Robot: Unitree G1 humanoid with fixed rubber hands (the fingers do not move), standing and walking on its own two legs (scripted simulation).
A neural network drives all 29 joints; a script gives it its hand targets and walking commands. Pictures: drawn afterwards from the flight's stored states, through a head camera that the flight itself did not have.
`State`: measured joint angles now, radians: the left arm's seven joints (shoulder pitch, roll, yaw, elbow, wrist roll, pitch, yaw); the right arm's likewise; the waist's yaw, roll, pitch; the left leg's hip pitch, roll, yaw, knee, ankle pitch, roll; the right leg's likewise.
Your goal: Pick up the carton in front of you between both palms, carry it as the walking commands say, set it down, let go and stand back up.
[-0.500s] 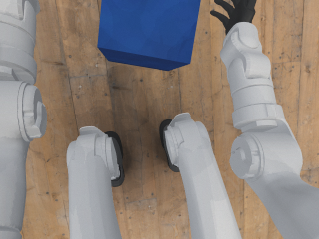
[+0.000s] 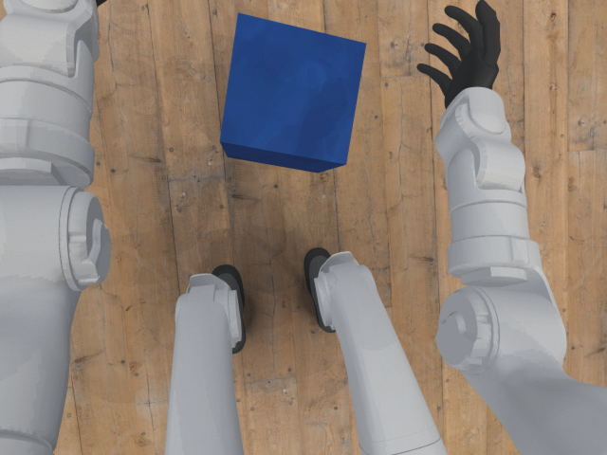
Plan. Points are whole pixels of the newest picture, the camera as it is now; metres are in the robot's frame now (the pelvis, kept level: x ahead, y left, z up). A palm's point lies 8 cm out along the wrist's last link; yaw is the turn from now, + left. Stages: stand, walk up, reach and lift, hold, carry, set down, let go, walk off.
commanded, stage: set down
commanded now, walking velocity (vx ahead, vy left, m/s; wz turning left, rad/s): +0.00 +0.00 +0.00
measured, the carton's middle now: (286, 109) +0.54 -0.06 -0.45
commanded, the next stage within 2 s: let go in 0.14 s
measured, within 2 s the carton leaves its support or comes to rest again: neither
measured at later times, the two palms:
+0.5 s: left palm out of the picture +0.48 +0.19 +0.01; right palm (558, 126) +0.41 -0.22 +0.02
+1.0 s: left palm out of the picture +0.34 +0.20 +0.11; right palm out of the picture +0.29 -0.25 +0.13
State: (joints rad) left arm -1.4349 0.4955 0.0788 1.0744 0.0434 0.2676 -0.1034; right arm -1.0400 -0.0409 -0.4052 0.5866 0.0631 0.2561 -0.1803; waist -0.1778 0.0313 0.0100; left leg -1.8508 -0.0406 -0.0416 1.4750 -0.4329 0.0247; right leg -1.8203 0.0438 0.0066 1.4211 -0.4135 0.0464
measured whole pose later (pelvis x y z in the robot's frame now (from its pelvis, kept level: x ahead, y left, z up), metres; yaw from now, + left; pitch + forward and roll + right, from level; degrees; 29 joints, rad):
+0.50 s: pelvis +0.04 -0.01 +0.12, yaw +4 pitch +38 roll -1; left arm -0.78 0.20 0.25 0.73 0.15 0.18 0.06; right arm -0.52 -0.09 -0.27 0.51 -0.07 0.14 0.05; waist -0.12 0.00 -0.06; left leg -1.29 -0.06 -0.06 0.93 -0.29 0.00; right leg -1.27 0.01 0.01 0.92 -0.30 0.01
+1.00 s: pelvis +0.11 -0.02 +0.20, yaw +3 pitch +11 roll +0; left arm 0.01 0.20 0.11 0.56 0.05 0.01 0.02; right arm 0.19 -0.20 0.00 0.40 0.05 0.02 0.07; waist -0.09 -0.05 -0.01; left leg -0.44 -0.02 -0.04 0.53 -0.29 0.00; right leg -0.45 0.04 0.04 0.54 -0.29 -0.01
